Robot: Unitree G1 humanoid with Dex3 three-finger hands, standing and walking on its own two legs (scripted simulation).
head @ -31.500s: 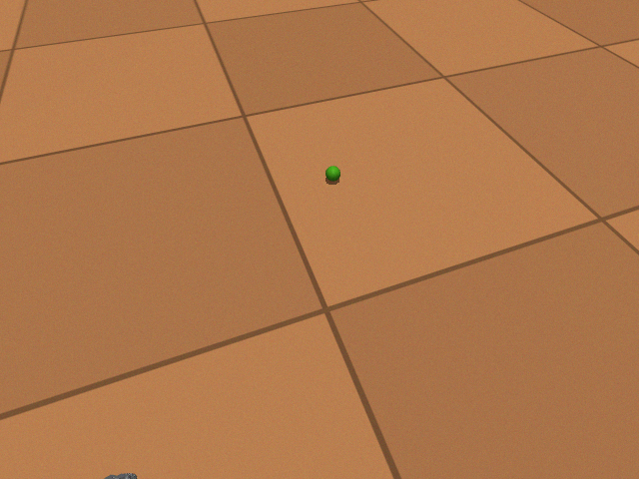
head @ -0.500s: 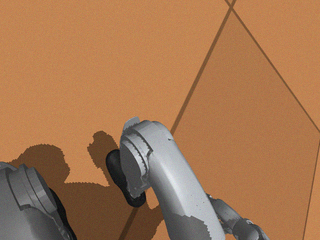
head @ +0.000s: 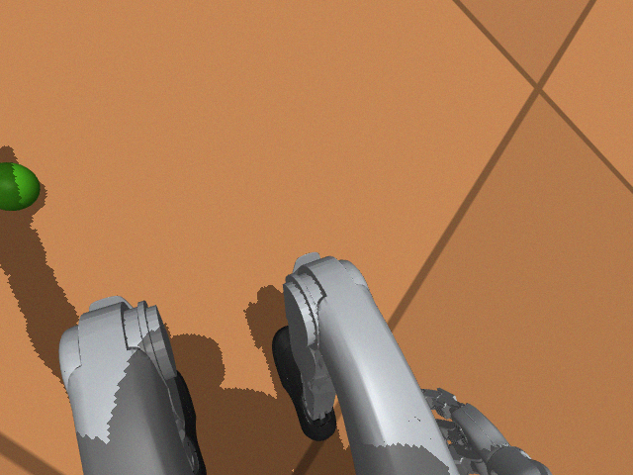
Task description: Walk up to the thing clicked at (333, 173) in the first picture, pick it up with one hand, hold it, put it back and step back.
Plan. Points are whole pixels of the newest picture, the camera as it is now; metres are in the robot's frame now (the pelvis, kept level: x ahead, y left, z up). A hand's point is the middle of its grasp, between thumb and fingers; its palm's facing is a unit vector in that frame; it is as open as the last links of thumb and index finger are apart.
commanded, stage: withdraw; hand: left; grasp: from above
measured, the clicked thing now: (10, 186) +0.50 +0.33 -0.31
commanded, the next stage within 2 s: home in 0.48 s
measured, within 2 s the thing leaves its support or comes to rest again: neither
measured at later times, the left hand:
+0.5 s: hand out of the picture +0.48 +0.34 -0.17, palm faces -0.42 -0.07 -0.91, open 14.1 cm
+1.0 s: hand out of the picture +0.38 +0.34 -0.03, palm faces -0.31 -0.44 -0.84, open 9.3 cm
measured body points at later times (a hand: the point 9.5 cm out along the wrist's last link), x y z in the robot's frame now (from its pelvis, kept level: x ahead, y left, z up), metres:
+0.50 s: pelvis -0.02 -0.01 -0.01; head +0.24 +0.09 +0.34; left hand +0.50 +0.34 -0.12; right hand +0.03 -0.28 -0.09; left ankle +0.07 +0.12 -0.31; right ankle +0.10 -0.10 -0.31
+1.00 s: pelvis -0.01 +0.00 +0.09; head +0.20 +0.08 +0.48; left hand +0.39 +0.36 +0.02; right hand +0.12 -0.26 -0.03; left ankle +0.06 +0.12 -0.31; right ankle +0.10 -0.10 -0.31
